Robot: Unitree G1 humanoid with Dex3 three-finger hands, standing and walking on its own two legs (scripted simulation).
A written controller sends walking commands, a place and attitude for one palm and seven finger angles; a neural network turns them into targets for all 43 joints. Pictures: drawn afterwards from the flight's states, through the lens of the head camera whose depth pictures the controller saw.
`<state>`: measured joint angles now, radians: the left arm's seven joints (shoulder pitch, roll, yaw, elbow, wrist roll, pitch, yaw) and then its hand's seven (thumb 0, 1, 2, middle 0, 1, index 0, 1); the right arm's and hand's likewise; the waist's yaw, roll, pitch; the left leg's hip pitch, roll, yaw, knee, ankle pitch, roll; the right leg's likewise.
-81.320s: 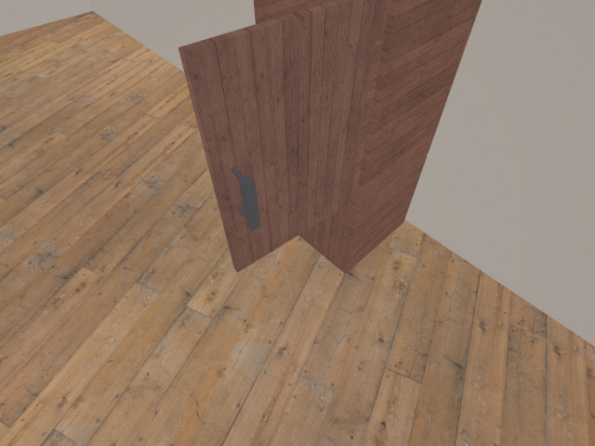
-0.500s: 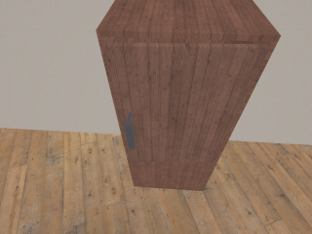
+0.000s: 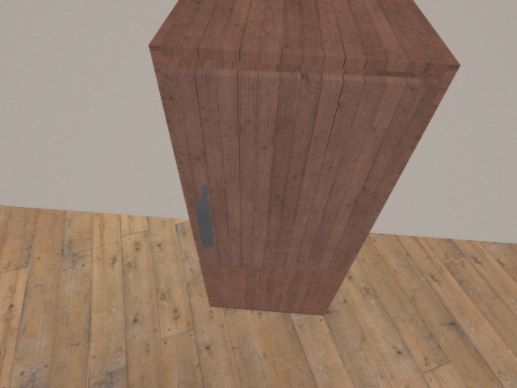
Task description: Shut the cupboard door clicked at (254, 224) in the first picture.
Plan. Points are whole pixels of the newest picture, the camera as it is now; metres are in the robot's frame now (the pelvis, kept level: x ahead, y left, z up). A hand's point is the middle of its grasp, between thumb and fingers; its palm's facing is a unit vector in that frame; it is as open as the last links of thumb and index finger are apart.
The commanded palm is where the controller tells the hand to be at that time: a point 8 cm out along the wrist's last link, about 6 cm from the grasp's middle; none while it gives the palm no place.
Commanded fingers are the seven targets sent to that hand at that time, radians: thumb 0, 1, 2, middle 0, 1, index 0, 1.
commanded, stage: come to a stop and stand still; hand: left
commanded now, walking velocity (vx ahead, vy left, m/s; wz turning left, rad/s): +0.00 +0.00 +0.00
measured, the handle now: (206, 216) +0.46 +0.13 -0.07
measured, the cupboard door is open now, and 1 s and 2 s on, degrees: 3 3 3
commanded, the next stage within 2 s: look again from close up in 0.22 s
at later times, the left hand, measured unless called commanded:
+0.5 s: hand out of the picture +0.01 +0.18 -0.18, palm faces +0.01 -0.98 -0.21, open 7.4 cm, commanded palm none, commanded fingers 0.00 0.90 0.90 -0.20 -0.30 -0.20 -0.30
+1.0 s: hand out of the picture +0.00 +0.20 -0.18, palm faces -0.02 -0.98 -0.22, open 7.4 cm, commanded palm none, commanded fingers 0.00 0.90 0.90 -0.20 -0.30 -0.20 -0.30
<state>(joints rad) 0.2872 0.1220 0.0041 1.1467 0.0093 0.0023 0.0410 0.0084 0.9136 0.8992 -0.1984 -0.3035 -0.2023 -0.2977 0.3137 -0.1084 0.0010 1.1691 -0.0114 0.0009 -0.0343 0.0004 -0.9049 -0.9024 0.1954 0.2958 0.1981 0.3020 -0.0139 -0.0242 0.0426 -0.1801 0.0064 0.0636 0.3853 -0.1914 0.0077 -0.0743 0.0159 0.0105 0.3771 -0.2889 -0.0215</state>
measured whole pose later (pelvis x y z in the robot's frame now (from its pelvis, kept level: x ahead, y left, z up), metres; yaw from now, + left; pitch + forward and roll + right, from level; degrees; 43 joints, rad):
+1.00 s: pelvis +0.00 +0.02 -0.01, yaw -1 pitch -1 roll +1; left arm 0.29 0.18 -0.02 1.09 0.02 -0.01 0.04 0.01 0.91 0.90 -0.20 -0.30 -0.20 -0.30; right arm 0.25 -0.17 0.01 1.10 -0.01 -0.01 -0.02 0.00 -0.91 -0.90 0.20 0.30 0.20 0.30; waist 0.00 -0.01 0.03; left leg -0.22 -0.01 0.08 0.48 -0.24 0.03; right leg -0.13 -0.01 0.03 0.49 -0.34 0.00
